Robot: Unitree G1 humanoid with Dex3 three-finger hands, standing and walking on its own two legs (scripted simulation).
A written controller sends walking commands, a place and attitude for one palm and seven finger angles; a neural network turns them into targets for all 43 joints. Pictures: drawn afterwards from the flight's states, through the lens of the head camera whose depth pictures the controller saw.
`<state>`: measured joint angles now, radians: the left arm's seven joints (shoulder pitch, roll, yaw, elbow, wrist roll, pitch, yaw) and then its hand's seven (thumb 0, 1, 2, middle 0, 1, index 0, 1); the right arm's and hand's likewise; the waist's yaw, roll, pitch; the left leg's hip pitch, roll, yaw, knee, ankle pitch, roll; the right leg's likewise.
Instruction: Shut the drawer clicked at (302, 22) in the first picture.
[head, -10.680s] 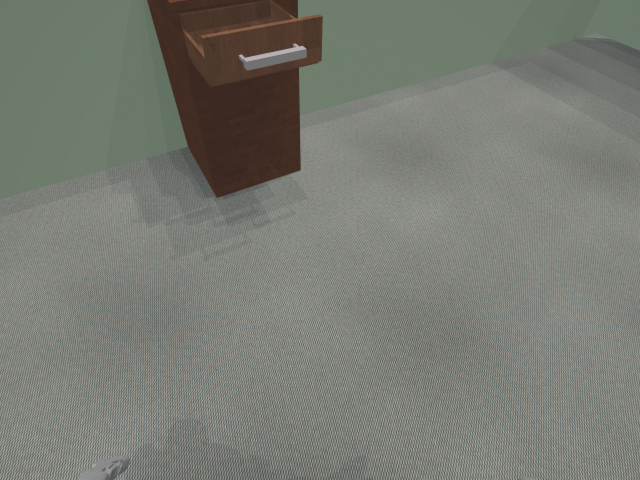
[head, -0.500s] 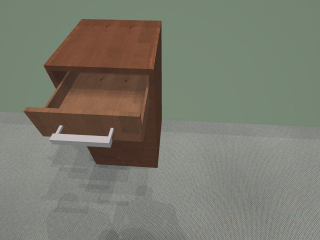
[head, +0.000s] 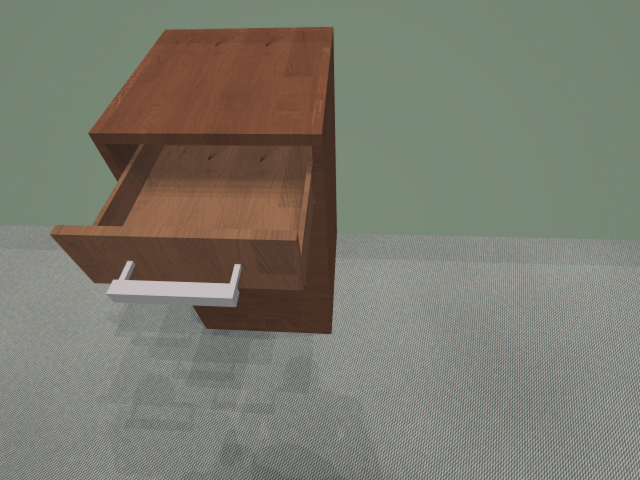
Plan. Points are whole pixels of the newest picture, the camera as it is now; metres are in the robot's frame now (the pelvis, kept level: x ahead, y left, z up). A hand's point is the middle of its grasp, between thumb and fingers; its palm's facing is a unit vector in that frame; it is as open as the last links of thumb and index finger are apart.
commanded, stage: shuffle to correct the standing spot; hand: left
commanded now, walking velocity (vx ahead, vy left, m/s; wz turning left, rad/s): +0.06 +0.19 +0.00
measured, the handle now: (178, 280) +0.40 +0.26 -0.04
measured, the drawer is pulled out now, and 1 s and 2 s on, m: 0.22 0.22 0.22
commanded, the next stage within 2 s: come to a stop and stand still in 0.22 s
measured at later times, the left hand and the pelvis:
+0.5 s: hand out of the picture +0.03 +0.29 -0.18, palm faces +0.09 -0.97 -0.23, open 7.4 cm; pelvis +0.03 +0.09 +0.01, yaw +2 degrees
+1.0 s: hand out of the picture +0.04 +0.22 -0.15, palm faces +0.03 -0.97 -0.23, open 7.2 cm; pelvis +0.01 +0.04 +0.01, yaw +0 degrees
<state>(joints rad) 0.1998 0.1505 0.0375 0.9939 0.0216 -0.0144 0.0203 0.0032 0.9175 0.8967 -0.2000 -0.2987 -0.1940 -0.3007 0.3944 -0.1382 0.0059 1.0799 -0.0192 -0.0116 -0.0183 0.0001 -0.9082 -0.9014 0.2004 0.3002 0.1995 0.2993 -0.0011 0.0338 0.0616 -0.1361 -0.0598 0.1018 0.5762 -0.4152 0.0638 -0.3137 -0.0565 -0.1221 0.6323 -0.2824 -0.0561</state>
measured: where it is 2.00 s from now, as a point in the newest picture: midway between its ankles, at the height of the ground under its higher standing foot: outside the picture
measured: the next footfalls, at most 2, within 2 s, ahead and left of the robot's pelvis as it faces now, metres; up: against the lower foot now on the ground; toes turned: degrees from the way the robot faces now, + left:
left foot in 0.38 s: +0.10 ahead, +0.21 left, +0.00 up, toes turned +6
right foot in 0.78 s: +0.03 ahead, -0.02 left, +0.00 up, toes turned -4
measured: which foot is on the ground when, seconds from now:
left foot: down 0.00-0.00, up 0.02-0.36, down 0.38-0.78, up 0.80-1.00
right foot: down 0.00-0.38, up 0.40-0.76, down 0.78-1.00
